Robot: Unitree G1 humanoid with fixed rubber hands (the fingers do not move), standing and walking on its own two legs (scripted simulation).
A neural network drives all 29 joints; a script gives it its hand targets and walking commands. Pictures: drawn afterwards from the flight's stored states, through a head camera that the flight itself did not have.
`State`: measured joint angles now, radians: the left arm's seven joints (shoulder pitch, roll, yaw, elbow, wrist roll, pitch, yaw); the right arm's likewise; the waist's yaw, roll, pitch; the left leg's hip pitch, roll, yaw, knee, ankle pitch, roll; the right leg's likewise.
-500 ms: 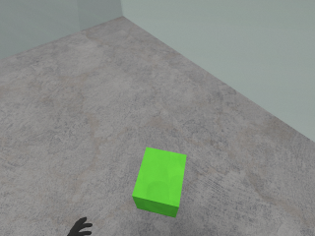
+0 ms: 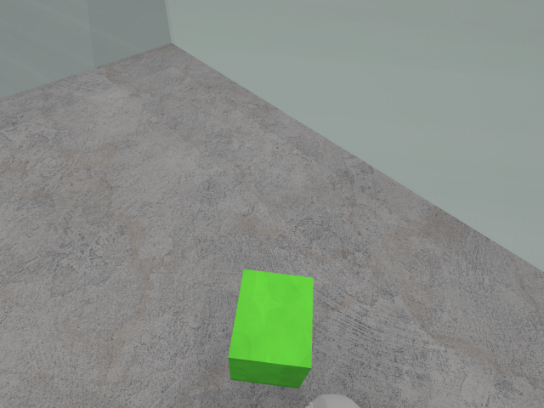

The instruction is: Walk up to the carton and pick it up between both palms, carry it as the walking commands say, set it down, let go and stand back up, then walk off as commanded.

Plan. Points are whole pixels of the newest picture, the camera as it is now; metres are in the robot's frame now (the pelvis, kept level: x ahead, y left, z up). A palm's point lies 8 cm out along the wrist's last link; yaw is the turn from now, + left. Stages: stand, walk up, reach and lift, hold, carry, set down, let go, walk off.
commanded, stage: walk up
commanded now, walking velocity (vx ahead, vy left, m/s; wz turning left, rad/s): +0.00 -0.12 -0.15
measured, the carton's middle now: (271, 329) +0.45 -0.03 -0.64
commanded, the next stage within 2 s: stand in 1.58 s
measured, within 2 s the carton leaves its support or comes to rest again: neither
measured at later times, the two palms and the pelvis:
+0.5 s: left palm out of the picture +0.08 +0.19 -0.12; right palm out of the picture +0.01 -0.31 -0.14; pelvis +0.01 -0.05 +0.00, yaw -3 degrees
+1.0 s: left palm out of the picture +0.05 +0.26 -0.15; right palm out of the picture +0.05 -0.22 -0.12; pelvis +0.01 +0.02 +0.00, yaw -3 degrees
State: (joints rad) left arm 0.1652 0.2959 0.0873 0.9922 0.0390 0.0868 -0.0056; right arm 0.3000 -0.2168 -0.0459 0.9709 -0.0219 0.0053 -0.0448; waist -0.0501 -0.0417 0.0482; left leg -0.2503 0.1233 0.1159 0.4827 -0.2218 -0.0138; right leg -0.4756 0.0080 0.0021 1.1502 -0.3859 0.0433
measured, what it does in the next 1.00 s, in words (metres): steps on the spot: right foot, then left foot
